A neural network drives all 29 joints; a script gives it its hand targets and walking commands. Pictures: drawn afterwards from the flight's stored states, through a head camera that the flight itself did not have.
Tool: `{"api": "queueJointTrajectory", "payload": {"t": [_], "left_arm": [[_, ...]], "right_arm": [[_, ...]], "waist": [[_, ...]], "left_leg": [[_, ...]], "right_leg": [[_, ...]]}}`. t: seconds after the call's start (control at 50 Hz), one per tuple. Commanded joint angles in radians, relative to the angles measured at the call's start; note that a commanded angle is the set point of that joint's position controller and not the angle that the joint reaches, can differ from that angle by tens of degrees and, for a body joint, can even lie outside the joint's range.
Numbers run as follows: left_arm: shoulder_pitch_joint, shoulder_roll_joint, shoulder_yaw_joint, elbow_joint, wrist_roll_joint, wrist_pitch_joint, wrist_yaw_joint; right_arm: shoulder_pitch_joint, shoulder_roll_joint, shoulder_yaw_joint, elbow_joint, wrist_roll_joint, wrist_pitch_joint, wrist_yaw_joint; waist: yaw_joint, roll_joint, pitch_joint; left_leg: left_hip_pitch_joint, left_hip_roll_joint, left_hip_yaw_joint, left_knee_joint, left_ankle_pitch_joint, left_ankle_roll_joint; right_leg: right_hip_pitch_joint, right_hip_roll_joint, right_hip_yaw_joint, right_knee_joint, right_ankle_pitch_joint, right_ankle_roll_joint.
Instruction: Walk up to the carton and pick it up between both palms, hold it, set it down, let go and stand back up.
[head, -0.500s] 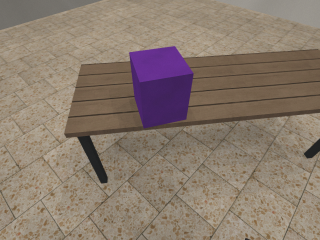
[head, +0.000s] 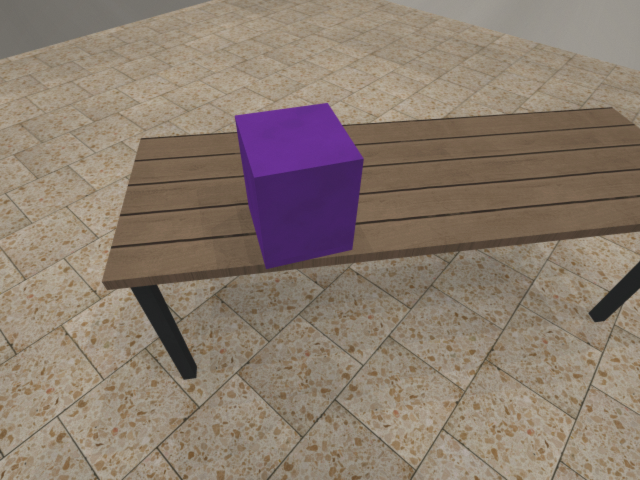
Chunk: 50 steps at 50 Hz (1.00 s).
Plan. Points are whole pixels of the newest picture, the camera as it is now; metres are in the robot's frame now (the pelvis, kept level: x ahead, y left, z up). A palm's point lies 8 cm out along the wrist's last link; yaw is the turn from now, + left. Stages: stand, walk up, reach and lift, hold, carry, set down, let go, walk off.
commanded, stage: walk up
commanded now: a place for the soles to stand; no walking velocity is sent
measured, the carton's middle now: (296, 186) +0.71 +0.01 -0.06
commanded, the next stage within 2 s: none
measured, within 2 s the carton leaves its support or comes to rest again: neither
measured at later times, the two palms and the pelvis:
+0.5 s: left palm out of the picture +0.06 +0.14 -0.11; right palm (508, 369) +0.30 -0.31 -0.11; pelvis +0.16 -0.09 +0.00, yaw +9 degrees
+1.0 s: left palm (213, 327) +0.41 +0.17 -0.12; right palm (495, 299) +0.44 -0.35 -0.12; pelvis +0.35 -0.10 -0.01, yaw +12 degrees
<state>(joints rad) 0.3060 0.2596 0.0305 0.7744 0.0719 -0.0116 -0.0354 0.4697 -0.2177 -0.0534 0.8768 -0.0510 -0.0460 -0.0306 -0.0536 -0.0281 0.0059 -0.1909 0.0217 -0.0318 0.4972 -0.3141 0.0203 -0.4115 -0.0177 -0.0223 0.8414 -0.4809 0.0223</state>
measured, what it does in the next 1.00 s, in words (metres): walks ahead: right foot, then left foot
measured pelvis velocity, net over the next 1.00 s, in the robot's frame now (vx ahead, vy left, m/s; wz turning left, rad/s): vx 0.35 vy -0.10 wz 0.21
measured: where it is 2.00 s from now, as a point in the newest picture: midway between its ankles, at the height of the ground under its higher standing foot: (348, 472)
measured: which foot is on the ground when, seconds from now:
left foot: down 0.00-0.14, up 0.16-0.62, down 0.64-1.00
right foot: up 0.00-0.12, down 0.14-0.64, up 0.66-1.00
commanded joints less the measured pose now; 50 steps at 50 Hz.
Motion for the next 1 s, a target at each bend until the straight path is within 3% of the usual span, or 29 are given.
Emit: {"api": "queueJointTrajectory", "payload": {"t": [0.0, 0.04, 0.06, 0.08, 0.1, 0.12, 0.14, 0.16, 0.18, 0.24, 0.28, 0.34, 0.42, 0.46, 0.52, 0.56, 0.58, 0.6, 0.62, 0.64, 0.66, 0.68, 0.72, 0.78, 0.82, 0.86, 0.9, 0.94, 0.98], "left_arm": [[-0.065, 0.038, 0.004, -0.117, -0.015, -0.032, -0.02], [-0.002, 0.037, 0.005, -0.111, -0.016, -0.03, -0.019], [0.093, 0.04, 0.009, -0.083, -0.017, -0.028, -0.014], [0.182, 0.061, 0.021, -0.055, -0.019, -0.026, -0.007], [0.285, 0.096, 0.04, -0.029, -0.016, -0.024, 0.007], [0.348, 0.174, 0.058, -0.023, -0.013, -0.026, 0.02], [0.31, 0.229, 0.054, -0.052, -0.032, -0.021, 0.035], [0.217, 0.261, 0.055, -0.064, -0.054, -0.01, 0.05], [0.148, 0.249, 0.05, -0.085, -0.062, -0.01, 0.055], [0.118, 0.156, 0.017, -0.068, -0.06, -0.037, 0.051], [0.138, 0.112, 0.014, -0.036, -0.047, -0.051, 0.049], [0.166, 0.086, 0.011, -0.01, -0.031, -0.061, 0.045], [0.263, 0.072, 0.002, 0.028, -0.028, -0.067, 0.034], [0.282, 0.098, 0.006, 0.03, -0.016, -0.064, 0.032], [0.32, 0.115, 0.004, 0.038, -0.01, -0.046, 0.035], [0.326, 0.129, -0.001, 0.039, -0.01, -0.028, 0.037], [0.317, 0.133, -0.005, 0.035, -0.009, -0.023, 0.037], [0.322, 0.127, -0.012, 0.03, -0.013, -0.02, 0.034], [0.357, 0.093, -0.025, 0.019, -0.014, -0.017, 0.033], [0.379, 0.07, -0.034, -0.011, -0.023, -0.004, 0.031], [0.333, 0.117, -0.018, -0.042, -0.017, 0.019, 0.031], [0.253, 0.145, -0.005, -0.066, -0.021, 0.028, 0.025], [0.16, 0.137, 0.003, -0.081, -0.023, 0.028, 0.016], [0.233, 0.072, -0.009, -0.045, -0.025, 0.022, 0.017], [0.225, 0.025, -0.014, -0.025, -0.027, 0.027, 0.024], [0.177, -0.008, -0.022, -0.035, -0.035, 0.022, 0.028], [0.117, -0.001, -0.025, -0.053, -0.048, 0.01, 0.035], [0.078, 0.027, -0.006, -0.065, -0.046, 0.009, 0.05], [0.086, 0.053, 0.008, -0.054, -0.045, -0.005, 0.064]], "right_arm": [[-0.026, -0.169, -0.044, -0.067, -0.007, -0.033, 0.004], [-0.095, -0.192, -0.041, -0.093, -0.003, -0.026, 0.014], [-0.136, -0.201, -0.04, -0.109, -0.011, -0.018, 0.017], [-0.144, -0.187, -0.03, -0.119, -0.015, -0.01, 0.021], [-0.091, -0.136, -0.013, -0.115, -0.03, -0.003, 0.024], [-0.037, -0.054, 0.016, -0.134, -0.025, 0.005, 0.031], [0.006, -0.017, 0.03, -0.159, -0.013, 0.015, 0.031], [0.022, -0.073, 0.015, -0.179, -0.002, 0.024, 0.027], [0.0, -0.118, 0.003, -0.193, 0.006, 0.025, 0.028], [0.0, -0.137, -0.004, -0.156, -0.005, 0.008, 0.039], [0.047, -0.091, 0.005, -0.126, -0.008, 0.008, 0.051], [-0.019, -0.079, 0.013, -0.146, -0.012, 0.016, 0.056], [-0.194, -0.047, 0.026, -0.211, -0.012, 0.011, 0.055], [-0.259, -0.028, 0.035, -0.237, -0.004, 0.001, 0.051], [-0.293, -0.022, 0.033, -0.247, -0.014, -0.009, 0.035], [-0.214, -0.028, 0.028, -0.227, -0.02, -0.013, 0.017], [-0.118, -0.045, 0.018, -0.206, -0.025, -0.018, 0.007], [-0.013, -0.079, 0.001, -0.191, -0.031, -0.023, -0.004], [0.11, -0.148, -0.025, -0.182, -0.033, -0.019, -0.01], [0.183, -0.213, -0.047, -0.183, -0.014, -0.012, -0.024], [0.186, -0.216, -0.042, -0.185, 0.025, 0.003, -0.042], [0.116, -0.202, -0.044, -0.192, 0.046, 0.008, -0.055], [0.003, -0.162, -0.021, -0.218, 0.042, -0.002, -0.053], [-0.072, -0.104, -0.005, -0.207, 0.022, -0.034, -0.026], [-0.122, -0.083, 0.008, -0.206, 0.026, -0.04, -0.013], [-0.161, -0.086, 0.016, -0.194, 0.033, -0.035, -0.007], [-0.178, -0.133, 0.009, -0.198, 0.034, -0.011, 0.0], [-0.183, -0.18, -0.005, -0.209, 0.033, 0.017, 0.002], [-0.184, -0.204, -0.011, -0.207, 0.034, 0.044, 0.009]], "waist": [[0.026, 0.193, 0.085], [0.073, 0.204, 0.076], [0.129, 0.19, 0.065], [0.156, 0.136, 0.051], [0.192, 0.014, 0.003], [0.2, -0.225, -0.039], [0.159, -0.292, 0.022], [0.11, -0.224, 0.109], [0.089, -0.169, 0.178], [0.045, -0.07, 0.228], [0.025, -0.044, 0.174], [0.03, -0.034, 0.175], [0.087, -0.081, 0.198], [0.116, -0.104, 0.149], [0.141, -0.088, 0.146], [0.108, -0.066, 0.118], [0.061, -0.026, 0.067], [0.016, 0.002, -0.012], [-0.041, 0.07, -0.116], [-0.067, 0.226, -0.171], [-0.075, 0.092, -0.13], [-0.062, 0.1, -0.074], [-0.034, 0.088, 0.084], [0.038, 0.107, 0.073], [0.075, 0.143, 0.063], [0.092, 0.191, 0.052], [0.091, 0.24, 0.01], [0.079, 0.221, 0.008], [0.106, 0.135, 0.008]], "left_leg": [[-0.001, 0.194, -0.307, -0.261, -0.248, 0.153], [-0.181, 0.157, -0.213, -0.212, -0.273, 0.126], [-0.308, 0.129, -0.178, -0.153, -0.327, 0.105], [-0.406, 0.073, -0.133, -0.054, -0.385, 0.076], [-0.471, 0.014, -0.083, 0.133, -0.439, 0.049], [-0.52, -0.072, -0.001, 0.446, -0.42, 0.031], [-0.537, -0.091, -0.037, 0.673, -0.408, 0.016], [-0.557, -0.05, -0.092, 0.75, -0.344, 0.012], [-0.588, -0.006, -0.1, 0.78, -0.279, 0.0], [-0.54, 0.035, -0.122, 0.687, -0.087, -0.014], [-0.448, 0.021, -0.079, 0.655, -0.016, -0.017], [-0.472, 0.012, -0.042, 0.587, 0.099, -0.027], [-0.524, -0.003, 0.016, 0.376, 0.224, -0.023], [-0.444, -0.019, 0.064, 0.272, 0.223, -0.016], [-0.379, -0.049, 0.109, 0.16, 0.207, 0.006], [-0.257, -0.077, 0.125, 0.111, 0.184, 0.028], [-0.11, -0.083, 0.115, 0.079, 0.224, 0.047], [0.072, -0.048, 0.049, 0.088, 0.248, 0.064], [0.273, 0.097, -0.169, 0.122, 0.116, 0.12], [0.399, 0.349, -0.626, -0.016, -0.014, 0.23], [0.339, 0.422, -0.823, -0.149, -0.189, 0.307], [0.267, 0.429, -0.831, -0.213, -0.309, 0.322], [0.056, 0.359, -0.608, -0.242, -0.201, 0.251], [-0.045, 0.251, -0.274, -0.181, 0.28, 0.194], [-0.172, 0.194, -0.135, -0.113, 0.673, 0.193], [-0.205, 0.115, 0.014, -0.052, 0.864, 0.153], [-0.139, 0.064, 0.056, 0.021, 0.822, 0.118], [-0.142, 0.08, 0.029, 0.103, 0.721, 0.113], [-0.228, 0.043, 0.022, 0.217, 0.507, 0.054]], "right_leg": [[-0.114, -0.041, 0.016, -0.054, 0.115, 0.019], [0.123, -0.03, -0.027, -0.16, 0.181, 0.01], [0.285, -0.01, -0.048, -0.204, 0.248, 0.001], [0.416, 0.011, -0.062, -0.214, 0.247, -0.006], [0.543, 0.013, -0.042, -0.242, 0.195, -0.007], [0.545, -0.13, 0.202, -0.36, -0.091, -0.034], [0.369, -0.336, 0.584, -0.604, -0.472, -0.062], [0.233, -0.417, 0.759, -0.754, -0.676, -0.126], [0.186, -0.448, 0.8, -0.795, -0.674, -0.168], [0.18, -0.315, 0.442, -0.695, -0.205, -0.116], [0.155, -0.268, 0.273, -0.668, -0.033, -0.106], [0.163, -0.235, 0.159, -0.667, 0.043, -0.128], [0.262, -0.207, 0.058, -0.634, 0.234, -0.101], [0.304, -0.206, -0.007, -0.591, 0.36, -0.14], [0.358, -0.209, -0.035, -0.501, 0.559, -0.117], [0.357, -0.214, -0.038, -0.396, 0.592, -0.114], [0.304, -0.204, -0.06, -0.271, 0.602, -0.102], [0.22, -0.144, -0.116, -0.107, 0.529, -0.078], [0.062, -0.097, -0.131, 0.116, 0.379, -0.05], [-0.13, 0.037, -0.108, 0.368, -0.061, -0.008], [-0.21, 0.011, 0.024, 0.48, -0.12, 0.007], [-0.275, -0.026, 0.054, 0.536, -0.095, 0.013], [-0.271, -0.048, 0.073, 0.501, -0.03, 0.01], [-0.129, -0.055, 0.082, 0.375, 0.057, 0.019], [0.0, -0.031, 0.063, 0.299, 0.083, 0.022], [0.065, -0.021, 0.028, 0.122, 0.182, 0.015], [0.067, 0.017, -0.022, 0.015, 0.318, 0.016], [0.123, 0.036, -0.062, -0.105, 0.406, 0.011], [0.254, 0.05, -0.081, -0.298, 0.619, -0.013]]}}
